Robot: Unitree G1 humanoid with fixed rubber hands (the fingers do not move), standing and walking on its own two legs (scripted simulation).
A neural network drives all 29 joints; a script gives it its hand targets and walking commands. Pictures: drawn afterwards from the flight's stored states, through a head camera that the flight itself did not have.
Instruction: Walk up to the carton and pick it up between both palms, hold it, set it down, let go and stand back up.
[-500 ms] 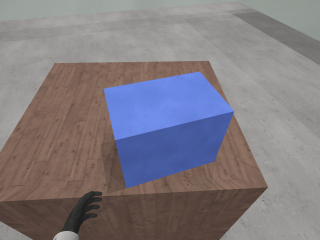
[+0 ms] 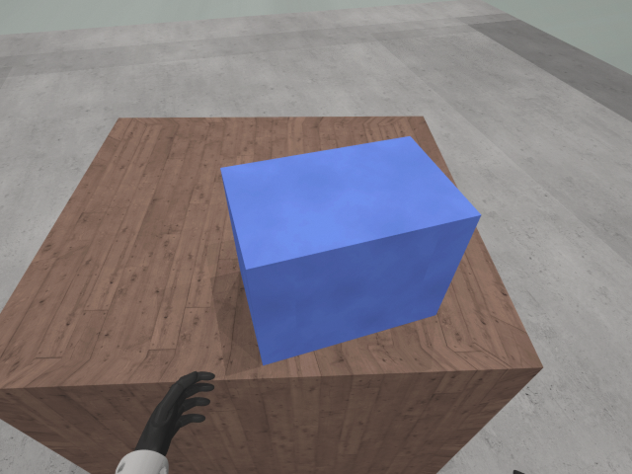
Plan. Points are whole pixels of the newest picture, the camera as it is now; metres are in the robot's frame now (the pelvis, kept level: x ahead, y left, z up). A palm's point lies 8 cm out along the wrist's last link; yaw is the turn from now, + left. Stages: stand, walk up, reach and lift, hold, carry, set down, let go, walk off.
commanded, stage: stand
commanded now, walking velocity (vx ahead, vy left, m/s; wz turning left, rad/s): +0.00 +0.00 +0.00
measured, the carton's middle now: (338, 248) +0.45 -0.02 +0.03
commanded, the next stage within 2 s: none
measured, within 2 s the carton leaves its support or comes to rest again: neither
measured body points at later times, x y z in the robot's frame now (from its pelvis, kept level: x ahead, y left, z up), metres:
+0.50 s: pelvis +0.00 +0.00 +0.00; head +0.01 +0.01 +0.45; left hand +0.22 +0.21 -0.04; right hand +0.12 -0.26 -0.10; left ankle +0.04 +0.10 -0.74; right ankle +0.01 -0.11 -0.74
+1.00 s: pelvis +0.01 -0.01 +0.00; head +0.04 +0.01 +0.45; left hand +0.15 +0.25 -0.11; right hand +0.12 -0.28 -0.09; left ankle +0.04 +0.10 -0.74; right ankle +0.01 -0.11 -0.74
